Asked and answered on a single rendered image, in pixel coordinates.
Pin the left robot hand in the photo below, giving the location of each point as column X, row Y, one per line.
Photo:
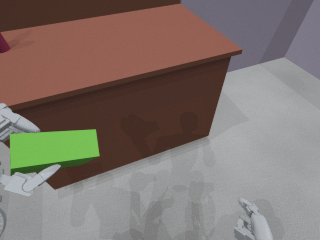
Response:
column 13, row 123

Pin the table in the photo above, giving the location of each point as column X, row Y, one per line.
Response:
column 145, row 74

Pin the right robot hand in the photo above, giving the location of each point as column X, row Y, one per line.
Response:
column 256, row 228

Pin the sponge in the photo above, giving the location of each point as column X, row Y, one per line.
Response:
column 34, row 152

